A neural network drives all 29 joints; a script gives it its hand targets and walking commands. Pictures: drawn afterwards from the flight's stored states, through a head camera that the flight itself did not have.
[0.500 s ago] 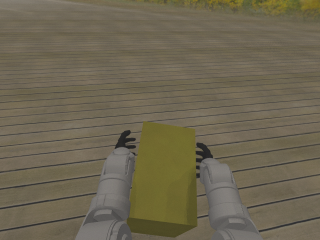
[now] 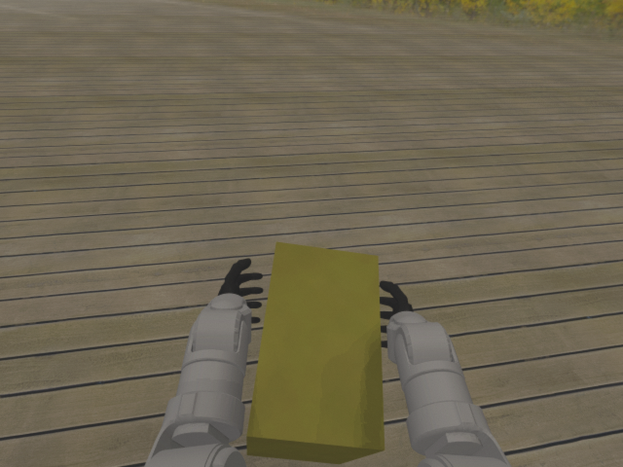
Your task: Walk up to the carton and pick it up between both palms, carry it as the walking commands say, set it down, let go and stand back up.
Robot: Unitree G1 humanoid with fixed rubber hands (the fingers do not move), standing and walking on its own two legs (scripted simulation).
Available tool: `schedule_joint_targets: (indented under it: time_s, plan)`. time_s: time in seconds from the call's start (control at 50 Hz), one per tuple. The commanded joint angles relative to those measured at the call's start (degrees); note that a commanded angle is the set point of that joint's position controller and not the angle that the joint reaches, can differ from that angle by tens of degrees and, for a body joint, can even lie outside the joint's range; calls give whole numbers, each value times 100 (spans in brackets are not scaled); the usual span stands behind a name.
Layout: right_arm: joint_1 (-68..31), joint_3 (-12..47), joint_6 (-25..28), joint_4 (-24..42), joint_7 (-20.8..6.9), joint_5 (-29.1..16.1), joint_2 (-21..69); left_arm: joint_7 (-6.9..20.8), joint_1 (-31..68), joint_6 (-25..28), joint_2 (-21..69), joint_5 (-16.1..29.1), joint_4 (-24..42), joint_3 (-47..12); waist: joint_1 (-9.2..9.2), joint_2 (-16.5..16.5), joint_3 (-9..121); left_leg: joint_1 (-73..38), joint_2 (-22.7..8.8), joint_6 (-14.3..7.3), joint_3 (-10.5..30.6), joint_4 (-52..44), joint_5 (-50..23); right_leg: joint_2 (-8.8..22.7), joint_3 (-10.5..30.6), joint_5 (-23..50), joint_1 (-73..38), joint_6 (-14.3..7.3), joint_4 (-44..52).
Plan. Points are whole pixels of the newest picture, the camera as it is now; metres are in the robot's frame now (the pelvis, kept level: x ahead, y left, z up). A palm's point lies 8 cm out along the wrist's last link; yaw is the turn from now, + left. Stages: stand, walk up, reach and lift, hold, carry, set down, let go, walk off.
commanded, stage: hold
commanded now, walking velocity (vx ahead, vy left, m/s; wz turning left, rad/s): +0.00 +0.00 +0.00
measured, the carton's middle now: (309, 359) +0.30 +0.01 -0.04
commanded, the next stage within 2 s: carry in 0.28 s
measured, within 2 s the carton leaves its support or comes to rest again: neither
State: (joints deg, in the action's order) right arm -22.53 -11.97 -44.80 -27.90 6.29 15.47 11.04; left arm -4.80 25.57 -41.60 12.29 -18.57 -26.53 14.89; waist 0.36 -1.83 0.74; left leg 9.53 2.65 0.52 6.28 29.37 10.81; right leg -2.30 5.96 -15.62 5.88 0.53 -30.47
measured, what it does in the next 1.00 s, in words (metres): steps to the right: right foot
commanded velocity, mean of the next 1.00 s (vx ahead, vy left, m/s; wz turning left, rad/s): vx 0.00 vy -0.15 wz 0.00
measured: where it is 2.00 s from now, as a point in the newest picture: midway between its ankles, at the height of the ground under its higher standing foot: outside the picture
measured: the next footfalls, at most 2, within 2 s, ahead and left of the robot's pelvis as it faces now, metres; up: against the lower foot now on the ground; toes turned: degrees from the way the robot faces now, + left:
right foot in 0.94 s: +0.03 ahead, -0.22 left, +0.00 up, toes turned -6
left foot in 1.12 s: +0.00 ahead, -0.02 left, +0.00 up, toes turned +11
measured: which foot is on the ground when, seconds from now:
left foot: down 0.00-0.94, up 0.96-1.00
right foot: down 0.00-0.76, up 0.78-0.92, down 0.94-1.00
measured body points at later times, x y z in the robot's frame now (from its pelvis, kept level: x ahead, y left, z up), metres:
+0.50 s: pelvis -0.01 -0.01 +0.00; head +0.00 +0.00 +0.45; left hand +0.34 +0.11 +0.07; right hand +0.32 -0.13 +0.04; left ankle +0.07 +0.12 -0.73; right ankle -0.02 -0.13 -0.73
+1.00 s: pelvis -0.04 -0.10 -0.01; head -0.03 -0.11 +0.44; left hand +0.27 +0.02 +0.08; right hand +0.26 -0.22 +0.07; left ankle +0.01 +0.05 -0.72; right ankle -0.01 -0.22 -0.73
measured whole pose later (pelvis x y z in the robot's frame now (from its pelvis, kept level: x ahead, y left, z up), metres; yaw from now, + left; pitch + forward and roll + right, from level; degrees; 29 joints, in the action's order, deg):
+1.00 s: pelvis -0.04 -0.10 -0.01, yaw -2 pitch +4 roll -2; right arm -16.2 0.3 -66.4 12.0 17.3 4.5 9.1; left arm -15.0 17.5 -62.9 9.5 -2.6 10.5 2.5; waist 2.1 2.5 3.9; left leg 30.8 -8.7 3.9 -1.8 45.4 24.5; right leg -0.7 -5.2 -13.0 24.4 -1.8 -34.3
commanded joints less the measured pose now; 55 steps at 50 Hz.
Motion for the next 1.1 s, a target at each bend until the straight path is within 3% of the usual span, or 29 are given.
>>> schedule_joint_targets:
  time_s: [0.0,0.24,0.26,0.3,0.34,0.42,0.46,0.48,0.52,0.54,0.56,0.58,0.62,0.66,0.68,0.7,0.72,0.74,0.76,0.84,0.86,0.88,0.9,0.92,0.96,0.98,1.04,1.06,1.08]
  plan:
    - [-4261,2661,648,923,-1506,-1718,6459,1499,2288,-4,6633,1690,-379,-2664,55,-11,1382,-1229,203,-19,-125,-310,-345,-66,-45,5,948,-1,896]
    - [-4119,2772,657,1307,-1547,-1741,6343,1481,2225,-51,6824,1842,-118,-2943,-27,279,1478,-1123,136,52,-67,-420,-506,-187,-64,315,635,-87,803]
    - [-4079,2872,525,1273,-1524,-1592,6075,1413,2419,-70,6451,1737,-12,-3146,-84,456,680,647,-922,-129,717,-1054,1484,496,-87,-1334,1555,-65,371]
    - [-4473,3043,487,1778,-1440,-1825,5984,1345,2811,-137,6485,1926,478,-3350,-97,1213,546,1451,-1437,-200,1520,-1981,3302,116,-414,-1312,1382,2,-595]
    - [-4189,3142,348,1973,-1288,-1933,5869,1253,2565,-276,6502,2151,533,-3528,-95,1212,1238,1442,-1741,-394,1730,-2135,2386,106,-628,-749,1064,52,-1349]
    - [-4339,3664,92,2994,-1033,-2190,5929,1096,2166,-534,6810,2662,1040,-3928,84,1035,2609,-92,-1537,-514,869,-476,-2120,200,-542,-220,1055,-84,138]
    - [-4560,3897,-40,3608,-895,-2402,5994,982,2145,-645,6860,2824,1653,-4093,66,799,3045,-487,-1297,-374,312,418,-3606,359,-489,566,748,-186,762]
    - [-4271,3983,-130,3813,-799,-2429,5988,923,1877,-750,6807,2837,1796,-4109,49,589,3017,-208,-1222,-336,170,684,-3761,466,-487,1395,426,-236,733]
    - [-3590,4042,-335,4153,-614,-2476,5916,843,1368,-976,6647,2878,2110,-4177,28,17,3096,1140,-924,-80,-290,1154,-2102,975,-345,3426,-748,-441,211]
    - [-3424,4076,-477,4246,-571,-2497,5806,745,1241,-1038,6476,2811,2275,-4129,67,-542,3047,1711,-724,33,-603,1319,-819,1424,72,4420,-935,-788,-16]
    - [-3340,4154,-620,4544,-514,-2635,5701,651,1103,-1126,6344,2773,2545,-4074,15,-1054,2924,1979,-551,90,-886,1197,718,1619,237,4915,-1002,-991,7]
    - [-2961,4167,-818,4445,-450,-2702,5685,545,903,-1245,6147,2718,2815,-3971,5,-1236,2743,2132,-508,80,-1002,1318,1291,1739,326,4935,-801,-1137,154]
    - [-2960,4278,-1039,4731,-391,-2922,5732,382,711,-1439,6035,2683,3193,-3867,7,-771,2542,1872,-564,-14,-1017,1067,844,1581,15,4578,-324,-1087,41]
    - [-2795,4403,-1176,5074,-389,-3117,5856,255,505,-1574,6088,2698,3514,-3876,-82,-297,2683,1005,-673,-101,-998,176,-543,1166,-474,4385,130,-802,-403]
    - [-2617,4314,-1243,5077,-356,-3117,5818,174,478,-1636,6013,2703,3685,-3871,-111,92,2947,221,-1018,-249,-590,-37,-1635,900,-647,3759,582,-617,-794]
    - [-2485,4205,-1295,5181,-320,-3096,5637,123,348,-1719,5907,2714,3722,-3827,-139,727,3141,-668,-1620,-469,125,-101,-3411,637,-725,2315,1374,-362,-1284]
    - [-2439,4080,-1324,5260,-253,-3045,5514,71,321,-1801,5886,2792,3808,-3854,-126,1774,3205,-1540,-2520,-838,1121,-33,-5530,284,-911,-161,2527,-157,-1800]
    - [-2210,3989,-1396,5105,-218,-3004,5567,8,330,-1865,5871,2821,3902,-3960,-84,2110,3186,-1890,-2863,-1149,1291,80,-5937,349,-626,-1745,3123,-116,-1902]
    - [-1887,3812,-1462,4916,-141,-2853,5515,-31,341,-1947,5786,2853,3948,-4017,-80,2216,3232,-1554,-2971,-1180,1345,43,-5232,557,-393,-1516,3005,-175,-1831]
    - [-1767,3665,-1588,5157,6,-2676,5511,28,652,-2066,5908,3179,4191,-4102,49,1099,2689,615,-2186,-370,-25,128,-2180,411,-744,12,1090,-332,-4]
    - [-1815,3667,-1642,5211,58,-2679,5525,31,725,-2097,5901,3228,4190,-4003,34,444,2588,944,-1813,-128,-382,521,-1482,421,-706,267,611,-404,615]
    - [-1761,3656,-1668,5234,93,-2643,5542,41,792,-2100,5879,3265,4283,-3953,7,-349,2425,1480,-1377,113,-755,1085,-553,734,-272,745,238,-504,1061]
    - [-1737,3667,-1717,5274,107,-2593,5537,59,871,-2115,5776,3255,4322,-3901,-47,-1548,2271,2311,-861,304,-1265,1817,1102,1546,506,2303,-172,-817,978]
    - [-1689,3594,-1793,5113,110,-2588,5507,52,932,-2139,5746,3273,4433,-3892,-13,-1759,2167,2440,-847,357,-1339,2495,2380,1941,560,2635,8,-1078,865]
    - [-1557,3386,-1904,4857,140,-2513,5295,-6,730,-2293,5616,3147,4133,-3788,-5,-976,2014,2023,-801,280,-1229,2886,2252,1855,38,1554,935,-1190,1093]
    - [-1538,3355,-1934,4766,88,-2518,5272,-27,643,-2336,5666,3045,4006,-3799,-6,-858,1812,1755,-850,197,-1323,2458,1972,1753,-99,950,1356,-1166,1146]
    - [-1839,3502,-1903,4977,-86,-2854,5446,-126,563,-2320,5778,2829,4131,-3728,-127,-141,2083,690,-758,92,-1574,650,335,1251,-657,813,1654,-868,428]
    - [-1899,3413,-1894,5024,-112,-2901,5398,-153,576,-2323,5780,2823,4180,-3701,-143,379,2212,258,-846,56,-1421,-61,334,1089,-792,658,1725,-721,33]
    - [-1868,3331,-1908,4884,-129,-2908,5411,-183,673,-2335,5739,2801,4137,-3673,-198,1073,2255,-350,-1488,-111,-491,-689,-116,884,-961,277,2321,-478,-678]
